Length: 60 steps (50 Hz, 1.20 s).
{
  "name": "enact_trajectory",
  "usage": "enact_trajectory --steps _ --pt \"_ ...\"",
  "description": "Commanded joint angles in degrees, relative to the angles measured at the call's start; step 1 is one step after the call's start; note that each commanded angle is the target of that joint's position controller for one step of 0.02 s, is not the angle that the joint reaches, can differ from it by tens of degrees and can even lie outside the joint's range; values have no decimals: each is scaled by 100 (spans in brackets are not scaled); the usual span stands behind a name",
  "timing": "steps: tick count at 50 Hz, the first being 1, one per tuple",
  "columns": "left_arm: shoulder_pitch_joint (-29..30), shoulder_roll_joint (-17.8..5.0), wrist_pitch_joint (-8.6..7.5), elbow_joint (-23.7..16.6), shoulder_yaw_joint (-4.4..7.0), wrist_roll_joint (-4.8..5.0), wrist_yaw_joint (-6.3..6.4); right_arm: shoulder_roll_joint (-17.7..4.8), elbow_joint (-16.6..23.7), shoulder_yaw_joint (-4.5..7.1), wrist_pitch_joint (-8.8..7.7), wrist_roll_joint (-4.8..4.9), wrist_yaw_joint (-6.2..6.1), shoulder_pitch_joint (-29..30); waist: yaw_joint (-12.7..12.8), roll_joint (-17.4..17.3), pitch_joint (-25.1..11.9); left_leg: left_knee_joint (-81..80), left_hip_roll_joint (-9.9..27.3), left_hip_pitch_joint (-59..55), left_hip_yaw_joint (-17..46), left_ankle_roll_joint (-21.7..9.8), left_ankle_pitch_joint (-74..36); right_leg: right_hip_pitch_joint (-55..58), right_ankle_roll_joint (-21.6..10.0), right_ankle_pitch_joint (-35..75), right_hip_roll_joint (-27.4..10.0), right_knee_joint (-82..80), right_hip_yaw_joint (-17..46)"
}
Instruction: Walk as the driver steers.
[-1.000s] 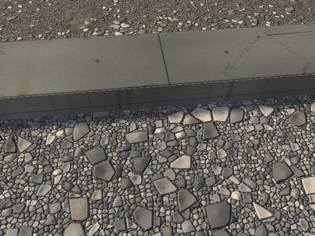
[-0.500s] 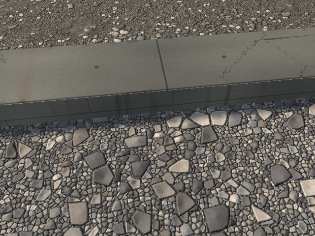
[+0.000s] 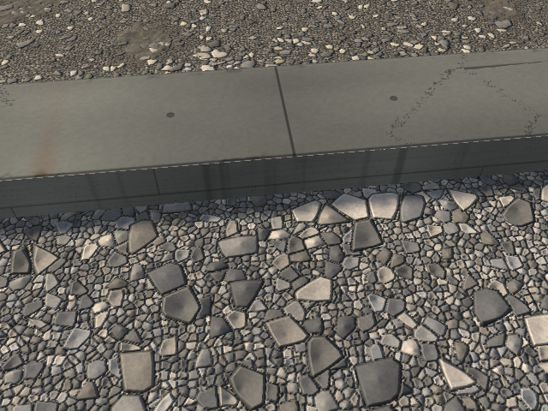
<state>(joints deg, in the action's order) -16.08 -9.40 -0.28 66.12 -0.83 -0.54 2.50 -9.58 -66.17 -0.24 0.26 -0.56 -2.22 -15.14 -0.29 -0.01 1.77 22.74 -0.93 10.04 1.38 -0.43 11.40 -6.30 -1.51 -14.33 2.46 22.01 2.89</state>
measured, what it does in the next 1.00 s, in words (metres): walks ahead: right foot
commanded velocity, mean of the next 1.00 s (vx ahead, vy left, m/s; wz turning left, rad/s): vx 0.27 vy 0.00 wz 0.00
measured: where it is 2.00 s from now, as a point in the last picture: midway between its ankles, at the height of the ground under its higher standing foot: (270, 294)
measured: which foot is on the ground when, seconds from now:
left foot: down 0.00-0.98, up 1.00-1.00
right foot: down 0.00-0.54, up 0.56-0.94, down 0.96-1.00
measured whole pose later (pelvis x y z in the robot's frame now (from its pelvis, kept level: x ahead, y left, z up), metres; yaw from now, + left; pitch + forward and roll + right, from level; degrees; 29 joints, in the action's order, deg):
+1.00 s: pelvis +0.29 +0.03 -0.03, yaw +1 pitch +0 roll +0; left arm -1.2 -10.2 -4.1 52.2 2.3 -1.7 -0.4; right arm -8.5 -64.9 0.3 -5.3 -0.5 -1.0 -29.6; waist -1.7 -0.4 4.1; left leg 42.1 -2.2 -1.7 -1.6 -4.5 25.9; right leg -26.2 -7.9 -6.4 3.3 33.4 -8.1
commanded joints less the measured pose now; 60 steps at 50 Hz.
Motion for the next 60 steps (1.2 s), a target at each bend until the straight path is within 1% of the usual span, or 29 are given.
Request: enact_trajectory --steps 1,12,13,16,18,20,21,24,26,27,28,29,30,31,33,36,42,44,46,47,48,49,50,51,52,53,55,57,60 --pt "-387 -461 -22 -38 67 -1 19 -465 38 66 -21 0 -20 -353 -3 -2 211 -296 523 -111 463 -171 -652 -414 -151 810 -609 -399 476" --pt "-519 -371 -25 -13 70 -2 33 -384 -1 67 -25 0 -34 -455 1 4 243 -272 520 -100 459 -179 -689 -410 -146 844 -611 -361 456" --pt "-572 -339 -23 3 62 -11 31 -347 -16 57 -22 -7 -31 -494 7 9 128 -311 470 -142 439 -187 -253 -375 -160 382 -569 -429 447" --pt "-630 -572 40 -70 182 -37 10 -473 97 141 29 -45 4 -451 45 190 415 95 119 348 273 -373 1887 -741 -434 -2013 -422 -387 596" --pt "-858 -617 54 -119 234 -41 -12 -362 282 137 15 -90 57 -264 185 375 875 542 -8 1142 239 -444 2473 -842 -714 -3099 -702 -602 1169" --pt "-1267 -803 10 -38 334 -42 -5 -109 524 86 -110 -159 123 9 338 899 977 1476 -145 1798 -279 -371 1590 -335 -1113 -3397 -1440 -1176 2229" --pt "-1270 -855 -18 -53 379 -54 -14 -171 647 101 -186 -189 148 168 363 896 1049 1740 11 1916 -364 -363 1285 -344 -1264 -3155 -1718 -1329 2509" --pt "-913 -914 -125 -203 442 -58 -61 -248 780 161 -382 -102 244 -93 25 774 965 1181 131 1227 -397 -459 1285 -704 -1203 -2323 -1630 -1072 2109" --pt "-333 -704 -197 -428 414 -5 -85 -244 366 236 -464 -5 223 -1312 -565 375 786 147 -66 -962 -306 -498 785 -1966 -811 -1573 -968 -222 1203" --pt "-33 -355 -283 -646 314 14 -133 -727 208 378 -510 -61 160 -2088 -902 -797 553 -801 969 -1888 1383 -710 1720 -2804 -508 -1078 -258 1451 230" --pt "-56 -285 -349 -861 301 -75 -190 -1306 -16 547 -450 -16 173 -2822 -933 -1832 304 -1472 2099 -2310 3415 -1192 2329 -3623 -354 -1613 192 3049 -479" --pt "76 -640 -350 -857 379 -231 -230 -931 85 462 -400 -48 161 -2352 -591 -815 682 -1369 2183 -1802 3346 -1243 2276 -3825 -414 -1489 -199 3935 -231" --pt "113 -458 -388 -847 351 -211 -285 -758 306 407 -427 -73 182 -1809 -372 -315 869 -1379 2003 -1380 2839 -1194 1832 -3810 -430 -938 -410 4195 -125" --pt "91 -338 -433 -814 326 -145 -332 -682 445 376 -468 -90 187 -1439 -205 -161 830 -1469 1767 -1174 2313 -1110 1257 -3637 -393 -471 -556 4195 -111" --pt "109 -400 -399 -827 369 -163 -404 -479 469 282 -558 -63 165 -1305 -49 -248 660 -1531 1397 -1152 1492 -970 52 -3454 -277 -38 -650 3997 -264" --pt "355 -382 -289 -963 393 -152 -426 -409 273 205 -623 -28 136 -1775 -30 -438 450 -1262 1196 -1450 749 -910 -2195 -3606 -170 166 -512 3865 -603" --pt "1876 -199 -238 -1615 241 -45 -434 -488 255 118 -649 -45 87 -1853 -201 -630 735 -1376 970 -848 147 -841 -3426 -2783 -209 833 -169 1731 -1164" --pt "1752 -364 -234 -1652 277 -30 -384 -630 240 136 -682 -43 73 -1797 -53 -696 589 -1104 1106 -964 72 -802 -4523 -2145 -412 859 -6 1374 -1232" --pt "932 -626 -280 -1442 394 -22 -305 -776 263 175 -699 -42 50 -1632 363 -691 97 -92 1175 -1234 -28 -721 -5790 -1236 -641 715 224 1228 -1165" --pt "124 -753 -322 -1177 478 -16 -265 -846 289 197 -676 -35 50 -1511 704 -666 -317 825 1154 -1234 -67 -688 -5783 -462 -761 777 271 957 -1075" --pt "-661 -907 -360 -930 569 -75 -215 -862 324 206 -658 -8 73 -1414 1058 -559 -673 1971 992 -677 -166 -652 -4864 604 -883 772 7 621 -814" --pt "-1415 -1411 -375 -816 703 -217 -180 -542 475 143 -645 -10 113 -1551 1150 177 -1281 3830 583 323 -400 -628 -2267 1686 -1152 -262 -1413 495 820" --pt "-1194 -1525 -305 -893 735 -180 -252 -199 495 161 -606 144 180 -2113 640 1166 -1686 5865 -478 2025 -191 -488 1746 2373 -1983 -760 -2644 -538 3879" --pt "-492 -1340 -295 -972 704 6 -305 -595 621 246 -568 7 174 -1639 458 429 -963 5980 -29 2522 238 -599 1233 1619 -1914 -1445 -2423 -920 3576" --pt "-5 -922 -338 -1068 589 37 -324 -642 798 277 -579 -50 206 -1041 357 134 -254 5713 207 2642 202 -618 762 823 -1756 -1360 -2243 -1073 2763" --pt "145 -626 -405 -1026 509 -4 -331 -526 843 279 -586 -56 220 -852 167 -171 206 5330 398 2427 185 -609 538 100 -1563 -599 -1990 -1253 2142" --pt "19 -364 -526 -865 396 -44 -266 -301 815 269 -451 -168 272 -960 -154 -74 223 4768 590 1836 192 -494 444 -538 -1261 392 -1560 -1347 1264" --pt "-312 -460 -617 -732 385 -36 -239 -228 863 279 -348 -179 317 -914 -234 73 214 4444 612 1836 49 -393 382 -595 -1223 1134 -1421 -1385 841" --pt "-651 -659 -641 -666 393 -20 -234 -351 1168 306 -258 -177 359 -120 -155 165 396 3809 732 2463 -178 -245 -171 -432 -1138 1431 -1270 -1581 441"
